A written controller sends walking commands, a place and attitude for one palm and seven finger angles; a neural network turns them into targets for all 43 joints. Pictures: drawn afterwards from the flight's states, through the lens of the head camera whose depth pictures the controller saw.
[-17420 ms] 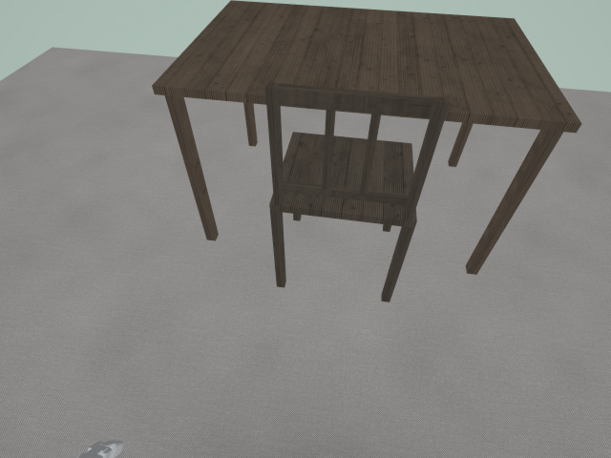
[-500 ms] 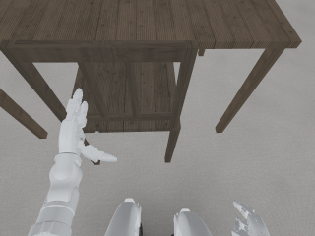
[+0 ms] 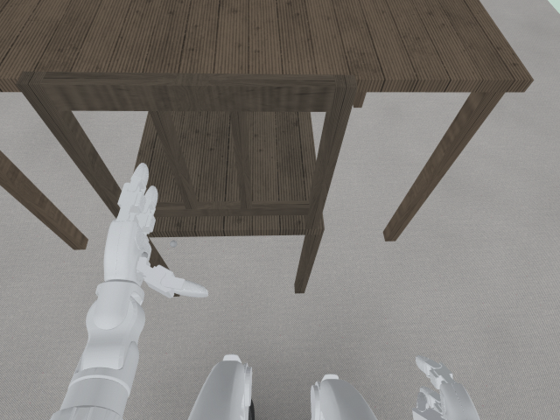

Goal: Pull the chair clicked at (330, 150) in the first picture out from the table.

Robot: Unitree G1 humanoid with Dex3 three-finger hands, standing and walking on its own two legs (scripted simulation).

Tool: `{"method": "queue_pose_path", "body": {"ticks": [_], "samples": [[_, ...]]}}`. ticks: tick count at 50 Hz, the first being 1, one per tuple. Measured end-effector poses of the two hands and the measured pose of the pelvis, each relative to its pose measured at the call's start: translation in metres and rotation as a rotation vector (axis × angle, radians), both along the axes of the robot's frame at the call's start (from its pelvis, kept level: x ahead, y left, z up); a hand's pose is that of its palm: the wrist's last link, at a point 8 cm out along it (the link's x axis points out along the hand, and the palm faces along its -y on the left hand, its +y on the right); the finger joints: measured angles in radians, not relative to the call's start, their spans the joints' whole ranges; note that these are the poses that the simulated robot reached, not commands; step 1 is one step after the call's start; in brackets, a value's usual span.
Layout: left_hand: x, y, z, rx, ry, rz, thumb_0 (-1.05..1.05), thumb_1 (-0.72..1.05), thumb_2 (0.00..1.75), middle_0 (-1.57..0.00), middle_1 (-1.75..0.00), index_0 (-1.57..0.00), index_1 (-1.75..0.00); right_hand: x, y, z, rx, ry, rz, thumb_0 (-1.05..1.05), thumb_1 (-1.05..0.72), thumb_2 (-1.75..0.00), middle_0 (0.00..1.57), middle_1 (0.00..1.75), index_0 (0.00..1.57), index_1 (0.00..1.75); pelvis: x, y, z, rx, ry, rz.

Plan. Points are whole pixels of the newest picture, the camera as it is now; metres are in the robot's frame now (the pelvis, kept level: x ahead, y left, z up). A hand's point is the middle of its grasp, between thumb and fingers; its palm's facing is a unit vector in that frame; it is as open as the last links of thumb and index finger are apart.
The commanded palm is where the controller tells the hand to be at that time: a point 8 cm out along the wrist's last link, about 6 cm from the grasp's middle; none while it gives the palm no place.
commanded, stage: aim the fingers beside a spindle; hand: left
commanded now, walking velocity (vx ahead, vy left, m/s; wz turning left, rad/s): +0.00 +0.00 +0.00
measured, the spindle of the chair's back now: (178, 164) +0.50 +0.19 +0.01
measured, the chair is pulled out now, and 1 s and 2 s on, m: -0.01 -0.01 -0.01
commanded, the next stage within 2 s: push the fingers through the gap in 0.30 s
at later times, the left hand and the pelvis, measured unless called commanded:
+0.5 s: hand (175, 241) +0.35 +0.16 +0.02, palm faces +0.05 -1.00 -0.04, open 17.0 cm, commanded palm +0.34 +0.20 +0.02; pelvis +0.00 +0.01 +0.00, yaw +0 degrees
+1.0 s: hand (181, 211) +0.40 +0.16 +0.03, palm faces +0.06 -1.00 -0.05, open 17.0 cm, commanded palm +0.38 +0.21 +0.02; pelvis +0.00 +0.00 +0.00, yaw -1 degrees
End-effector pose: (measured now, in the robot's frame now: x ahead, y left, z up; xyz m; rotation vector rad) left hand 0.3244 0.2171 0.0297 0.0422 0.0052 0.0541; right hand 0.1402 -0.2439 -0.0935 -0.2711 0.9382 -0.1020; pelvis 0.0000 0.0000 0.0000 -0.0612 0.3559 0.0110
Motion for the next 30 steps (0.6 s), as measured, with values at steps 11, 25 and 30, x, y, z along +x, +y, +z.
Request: {"method": "queue_pose_path", "body": {"ticks": [11,25,30], "samples": [[0.001,0.003,-0.002,-0.009,-0.004,-0.002,-0.01,-0.50,0.30,-0.06,-0.08,-0.06,-0.08,-0.004,0.005,0.001,-0.011,0.008,-0.002,0.01,-0.90,-0.90,0.20,0.30,0.20,0.30,0.000,0.006,0.000,-0.007,0.004,-0.001],[0.006,-0.002,-0.003,-0.002,-0.003,-0.004,-0.01,-0.50,0.30,-0.06,-0.08,-0.06,-0.08,-0.001,0.012,0.000,-0.005,0.019,0.006,0.01,-0.90,-0.90,0.20,0.30,0.20,0.30,0.001,0.010,0.000,-0.009,0.008,0.000],[0.016,-0.004,-0.002,0.003,-0.010,-0.008,-0.01,-0.50,0.30,-0.06,-0.08,-0.06,-0.08,-0.001,0.011,-0.002,-0.005,0.028,0.008,0.01,-0.90,-0.90,0.20,0.30,0.20,0.30,0.001,0.009,-0.001,-0.010,0.011,0.003]]}}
